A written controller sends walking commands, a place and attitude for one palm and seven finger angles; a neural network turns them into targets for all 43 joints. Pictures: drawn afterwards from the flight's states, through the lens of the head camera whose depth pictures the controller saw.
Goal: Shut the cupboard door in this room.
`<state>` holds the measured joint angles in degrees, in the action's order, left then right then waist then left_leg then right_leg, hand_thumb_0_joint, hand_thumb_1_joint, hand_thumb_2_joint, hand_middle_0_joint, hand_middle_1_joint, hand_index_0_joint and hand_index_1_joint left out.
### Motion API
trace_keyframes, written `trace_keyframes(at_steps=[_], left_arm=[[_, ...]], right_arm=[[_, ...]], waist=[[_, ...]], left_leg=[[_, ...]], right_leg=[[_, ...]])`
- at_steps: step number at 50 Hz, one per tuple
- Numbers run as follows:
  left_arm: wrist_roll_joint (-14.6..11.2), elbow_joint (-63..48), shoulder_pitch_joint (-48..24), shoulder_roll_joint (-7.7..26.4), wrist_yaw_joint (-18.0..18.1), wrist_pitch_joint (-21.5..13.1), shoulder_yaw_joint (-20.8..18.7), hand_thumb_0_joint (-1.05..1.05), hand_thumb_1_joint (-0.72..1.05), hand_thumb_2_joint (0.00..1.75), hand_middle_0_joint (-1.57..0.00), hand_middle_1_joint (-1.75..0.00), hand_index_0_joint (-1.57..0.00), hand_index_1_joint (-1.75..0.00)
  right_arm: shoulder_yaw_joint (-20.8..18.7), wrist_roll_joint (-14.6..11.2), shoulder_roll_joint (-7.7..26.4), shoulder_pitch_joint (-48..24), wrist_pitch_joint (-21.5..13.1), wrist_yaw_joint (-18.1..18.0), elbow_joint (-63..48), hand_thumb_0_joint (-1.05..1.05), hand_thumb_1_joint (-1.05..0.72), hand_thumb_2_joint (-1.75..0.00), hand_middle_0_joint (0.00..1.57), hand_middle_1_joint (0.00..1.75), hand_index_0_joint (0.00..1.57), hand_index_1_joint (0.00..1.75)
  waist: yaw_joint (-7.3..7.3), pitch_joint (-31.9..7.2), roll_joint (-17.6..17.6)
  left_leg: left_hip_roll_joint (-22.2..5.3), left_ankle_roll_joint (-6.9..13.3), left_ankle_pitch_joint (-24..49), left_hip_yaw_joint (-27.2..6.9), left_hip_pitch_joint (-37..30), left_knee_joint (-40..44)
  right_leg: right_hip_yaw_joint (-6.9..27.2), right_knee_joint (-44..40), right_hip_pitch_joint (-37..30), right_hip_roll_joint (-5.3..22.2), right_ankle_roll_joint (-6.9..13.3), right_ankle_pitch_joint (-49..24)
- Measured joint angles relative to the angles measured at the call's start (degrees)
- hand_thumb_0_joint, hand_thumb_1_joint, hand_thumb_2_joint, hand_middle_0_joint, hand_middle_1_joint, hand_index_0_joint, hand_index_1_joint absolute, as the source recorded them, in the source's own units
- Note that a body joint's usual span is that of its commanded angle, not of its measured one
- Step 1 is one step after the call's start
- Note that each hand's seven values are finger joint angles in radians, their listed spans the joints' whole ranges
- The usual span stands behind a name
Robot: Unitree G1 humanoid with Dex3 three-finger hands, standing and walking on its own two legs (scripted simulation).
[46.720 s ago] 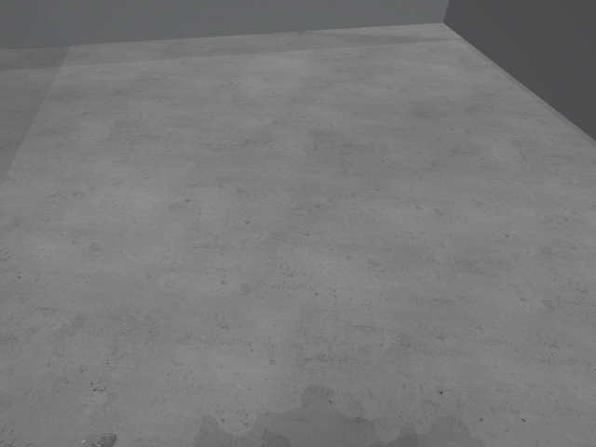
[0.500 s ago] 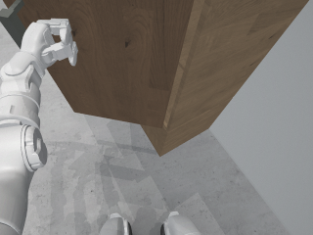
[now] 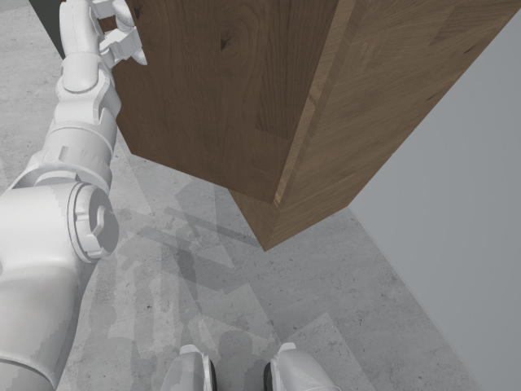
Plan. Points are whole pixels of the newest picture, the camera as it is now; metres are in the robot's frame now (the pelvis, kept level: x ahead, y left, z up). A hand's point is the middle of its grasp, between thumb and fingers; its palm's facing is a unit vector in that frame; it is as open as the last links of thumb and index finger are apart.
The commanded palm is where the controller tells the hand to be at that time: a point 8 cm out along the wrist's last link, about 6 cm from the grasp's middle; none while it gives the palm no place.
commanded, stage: pull the fist back off the door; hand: left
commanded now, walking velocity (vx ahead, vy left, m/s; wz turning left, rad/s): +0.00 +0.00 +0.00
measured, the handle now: (62, 7) +0.63 +0.20 +0.14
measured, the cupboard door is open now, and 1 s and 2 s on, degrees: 40 40 40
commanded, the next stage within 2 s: draw the hand back to the body in 0.70 s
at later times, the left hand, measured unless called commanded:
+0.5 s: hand (136, 81) +0.51 +0.11 +0.13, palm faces +0.10 -0.99 +0.01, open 3.1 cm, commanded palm +0.46 +0.14 +0.14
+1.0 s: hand (131, 102) +0.45 +0.11 +0.16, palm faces +0.10 -1.00 -0.01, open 3.1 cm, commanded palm +0.40 +0.16 +0.16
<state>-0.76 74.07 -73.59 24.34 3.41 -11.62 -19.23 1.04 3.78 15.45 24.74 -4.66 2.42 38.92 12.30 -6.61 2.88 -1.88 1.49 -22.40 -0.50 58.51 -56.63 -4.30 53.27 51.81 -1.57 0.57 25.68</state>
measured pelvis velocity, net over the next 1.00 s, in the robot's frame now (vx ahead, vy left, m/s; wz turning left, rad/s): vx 0.01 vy -0.02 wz -0.02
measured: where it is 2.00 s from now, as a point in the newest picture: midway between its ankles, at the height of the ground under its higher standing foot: outside the picture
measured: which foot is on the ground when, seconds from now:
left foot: down 0.00-1.00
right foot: down 0.00-1.00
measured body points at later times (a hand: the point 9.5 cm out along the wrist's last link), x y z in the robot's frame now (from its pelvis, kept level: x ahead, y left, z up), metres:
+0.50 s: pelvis +0.03 -0.01 +0.03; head +0.10 -0.02 +0.48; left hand +0.49 +0.16 +0.13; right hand +0.02 -0.27 -0.09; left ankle +0.03 +0.10 -0.67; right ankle -0.01 -0.12 -0.67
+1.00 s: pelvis +0.01 -0.02 +0.04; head +0.04 -0.04 +0.49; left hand +0.44 +0.16 +0.16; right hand +0.07 -0.27 -0.09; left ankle +0.03 +0.10 -0.67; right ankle -0.01 -0.12 -0.67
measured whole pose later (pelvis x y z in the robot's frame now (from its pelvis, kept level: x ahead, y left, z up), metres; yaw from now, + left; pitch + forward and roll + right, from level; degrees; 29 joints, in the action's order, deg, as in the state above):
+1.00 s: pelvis +0.01 -0.02 +0.04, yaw -1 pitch +10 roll +0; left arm -6.4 50.4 -37.5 11.8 1.2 -17.6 -14.0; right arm 0.4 -1.4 13.8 19.8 0.5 0.9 37.3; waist 4.1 -6.3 2.8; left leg -1.8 0.2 -18.9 2.9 33.6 -42.6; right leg -0.8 43.5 30.2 -1.6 1.8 23.1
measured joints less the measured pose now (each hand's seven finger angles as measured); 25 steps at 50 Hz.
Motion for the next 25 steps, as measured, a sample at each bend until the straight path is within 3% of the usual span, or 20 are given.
trace_keyframes(at_steps=[2,5,10,15,25], left_arm=[[2.7,-1.0,1.6,-1.2,4.3,-1.9,0.5,0.02,0.86,0.92,-1.30,-1.50,-1.30,-1.50],[3.6,-0.8,3.9,-1.9,5.1,-3.2,0.8,0.01,0.90,0.93,-1.30,-1.50,-1.30,-1.50],[1.7,-0.5,8.3,-2.6,2.6,-3.7,-1.7,0.00,0.91,0.92,-1.30,-1.50,-1.30,-1.50],[0.3,-5.5,15.7,-4.5,1.4,-7.1,-3.0,0.01,0.91,0.91,-1.30,-1.50,-1.30,-1.50],[-4.2,-17.2,29.3,-10.8,-0.4,-6.5,3.4,0.01,0.90,0.90,-1.30,-1.50,-1.30,-1.50]], right_arm=[[0.0,0.7,-0.8,0.6,0.8,1.4,-0.1,0.01,-0.91,-0.90,0.20,0.30,0.21,0.30],[0.2,0.4,-1.8,1.3,2.6,2.2,0.3,0.01,-0.91,-0.90,0.20,0.30,0.21,0.30],[0.4,-0.6,-2.3,2.9,4.4,1.7,0.3,0.01,-0.91,-0.90,0.20,0.30,0.21,0.30],[-0.5,-1.2,-1.8,4.4,5.1,1.5,-0.2,0.01,-0.91,-0.90,0.20,0.30,0.21,0.30],[-2.6,-3.5,-0.2,0.6,5.8,0.3,-0.3,0.01,-0.91,-0.90,0.20,0.30,0.21,0.30]], waist=[[0.21,-0.2,0.2],[0.37,-0.1,0.4],[0.13,-0.1,0.8],[-1.28,-0.6,0.8],[-5.72,0.0,0.0]], left_leg=[[-0.1,-0.1,-0.2,0.1,-0.4,0.1],[-0.3,-0.1,-0.2,0.6,-2.3,1.2],[-0.7,-0.2,0.2,1.8,-7.1,4.5],[-1.0,-0.3,0.3,3.3,-12.1,7.5],[-0.4,-0.7,1.0,2.8,-20.0,11.3]], right_leg=[[0.2,0.0,-0.3,0.0,0.1,0.2],[0.7,-1.0,-1.9,-0.2,0.2,0.0],[2.0,-4.1,-6.0,-0.6,0.2,-0.9],[3.4,-6.6,-10.2,-0.9,0.3,-1.2],[3.0,-9.9,-18.2,-0.5,0.7,-1.5]])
